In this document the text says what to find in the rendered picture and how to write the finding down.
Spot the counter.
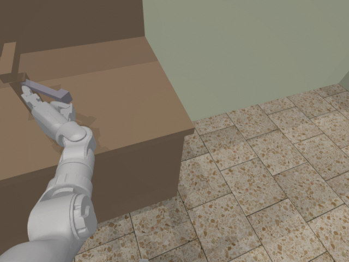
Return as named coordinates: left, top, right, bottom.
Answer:
left=0, top=0, right=195, bottom=256

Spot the left robot upper arm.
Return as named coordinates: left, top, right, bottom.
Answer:
left=0, top=193, right=97, bottom=262

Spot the robot left forearm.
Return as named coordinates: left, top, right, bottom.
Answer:
left=27, top=121, right=97, bottom=241

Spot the tap lever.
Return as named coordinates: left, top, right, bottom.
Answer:
left=20, top=79, right=73, bottom=104

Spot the robot left hand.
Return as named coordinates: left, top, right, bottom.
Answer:
left=21, top=86, right=76, bottom=141

